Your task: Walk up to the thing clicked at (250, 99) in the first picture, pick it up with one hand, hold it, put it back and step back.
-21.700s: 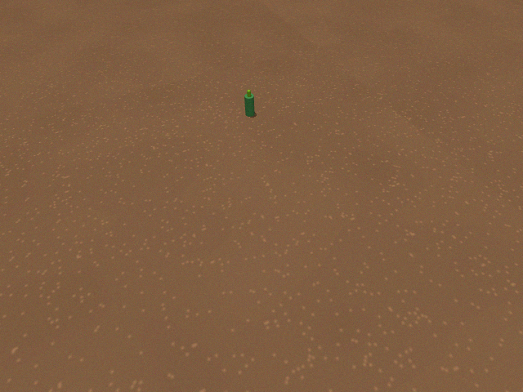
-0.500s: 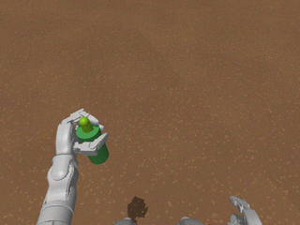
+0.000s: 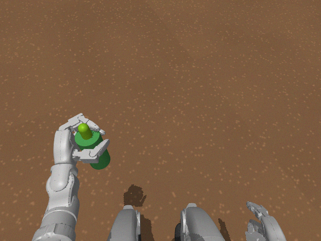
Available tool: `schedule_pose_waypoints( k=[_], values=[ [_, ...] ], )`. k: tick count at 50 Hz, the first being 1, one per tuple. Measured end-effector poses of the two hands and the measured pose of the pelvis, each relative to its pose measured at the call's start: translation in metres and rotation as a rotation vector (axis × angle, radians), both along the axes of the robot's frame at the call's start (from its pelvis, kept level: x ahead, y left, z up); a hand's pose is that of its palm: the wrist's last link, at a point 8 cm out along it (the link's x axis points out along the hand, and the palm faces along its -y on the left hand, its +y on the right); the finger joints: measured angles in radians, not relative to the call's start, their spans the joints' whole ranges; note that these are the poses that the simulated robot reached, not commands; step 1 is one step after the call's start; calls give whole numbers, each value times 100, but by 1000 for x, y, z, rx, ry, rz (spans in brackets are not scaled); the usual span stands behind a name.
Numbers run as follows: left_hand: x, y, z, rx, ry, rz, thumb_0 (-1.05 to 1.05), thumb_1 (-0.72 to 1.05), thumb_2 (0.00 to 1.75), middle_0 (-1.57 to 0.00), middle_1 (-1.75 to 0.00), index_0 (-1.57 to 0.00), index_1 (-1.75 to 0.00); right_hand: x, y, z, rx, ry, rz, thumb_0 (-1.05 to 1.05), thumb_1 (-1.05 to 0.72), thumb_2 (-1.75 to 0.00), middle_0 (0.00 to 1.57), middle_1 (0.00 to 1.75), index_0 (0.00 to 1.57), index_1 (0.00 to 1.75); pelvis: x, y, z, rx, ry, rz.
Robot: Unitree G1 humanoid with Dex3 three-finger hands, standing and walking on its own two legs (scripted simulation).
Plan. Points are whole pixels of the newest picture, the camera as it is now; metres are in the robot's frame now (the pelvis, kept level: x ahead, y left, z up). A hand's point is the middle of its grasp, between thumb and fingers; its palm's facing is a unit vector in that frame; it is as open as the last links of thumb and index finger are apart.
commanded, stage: crouch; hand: left
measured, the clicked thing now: (92, 145) +0.35 +0.18 -0.03
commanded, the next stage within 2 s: lower in 1.42 s
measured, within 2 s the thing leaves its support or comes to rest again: neither
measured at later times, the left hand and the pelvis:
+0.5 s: hand (108, 160) +0.38 +0.19 -0.26, palm faces +0.06 -1.00 -0.01, open 6.8 cm; pelvis -0.04 +0.00 -0.21, yaw -2 degrees
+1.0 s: hand (110, 161) +0.42 +0.20 -0.40, palm faces +0.09 -1.00 -0.02, open 6.8 cm; pelvis -0.07 +0.01 -0.34, yaw -6 degrees
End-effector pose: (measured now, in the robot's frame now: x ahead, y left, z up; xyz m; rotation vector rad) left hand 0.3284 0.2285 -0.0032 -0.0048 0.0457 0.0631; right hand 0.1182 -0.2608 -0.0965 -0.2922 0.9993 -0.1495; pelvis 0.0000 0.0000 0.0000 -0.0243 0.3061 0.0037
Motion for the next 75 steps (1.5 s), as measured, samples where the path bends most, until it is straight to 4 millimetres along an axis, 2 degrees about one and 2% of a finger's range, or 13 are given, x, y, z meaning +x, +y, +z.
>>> schedule_pose_waypoints(
  k=[8, 12, 19, 29, 37, 44, 51, 60, 69, 75],
  values=[
    [21, 4, -90, 18, -34, -29, 4, -10, 104, -83, -108, -102, -118, -10, -7, -82, -26, 74, 18, 0, -90, -90, 20, 30, 20, 30, -8, 2, -79, -11, 161, -10],
    [29, 10, -130, 17, -41, 2, 4, -11, 104, -83, -107, -102, -117, -14, -2, -126, -12, 122, 28, 0, -90, -90, 20, 30, 20, 30, -13, 3, -114, -14, 217, -16],
    [30, 12, -195, 35, -6, -13, 4, -11, 104, -83, -107, -102, -117, -25, 9, -192, 25, 188, 58, 0, -91, -91, 20, 30, 20, 30, -25, 5, -165, -17, 277, -21],
    [32, 11, -287, 23, -13, 21, 4, -11, 104, -84, -107, -102, -117, -54, 3, -266, 3, 234, 94, 0, -92, -91, 21, 30, 20, 30, -52, 2, -245, -23, 279, -32],
    [40, 20, -339, 44, -18, 40, 4, -11, 105, -84, -107, -103, -117, -95, -9, -313, -26, 316, 74, 0, -92, -91, 20, 30, 20, 30, -66, 0, -296, -27, 243, -40],
    [59, 26, -370, 25, -13, 54, 4, -11, 105, -84, -106, -103, -117, -128, -10, -333, -53, 401, 51, 0, -92, -91, 20, 30, 20, 30, -69, 3, -325, -49, 221, -55],
    [70, 28, -398, 17, 0, 23, 4, -11, 105, -84, -106, -103, -117, -143, -7, -339, -75, 452, 45, 0, -92, -90, 21, 30, 20, 30, -66, 8, -341, -75, 213, -68],
    [65, 30, -430, 23, 21, 6, 4, -11, 105, -84, -106, -103, -117, -137, -8, -345, -106, 474, 94, 0, -91, -90, 21, 30, 20, 30, -66, 10, -354, -96, 192, -80],
    [74, 28, -445, 25, 8, -6, 4, -11, 105, -84, -106, -103, -116, -123, -11, -349, -144, 462, 153, 0, -91, -90, 21, 30, 20, 30, -65, 9, -364, -114, 165, -95],
    [79, 28, -454, 10, 5, 12, 4, -11, 105, -84, -106, -103, -116, -120, -12, -351, -160, 465, 179, 0, -91, -90, 21, 30, 20, 30, -65, 10, -369, -126, 149, -104]
  ],
)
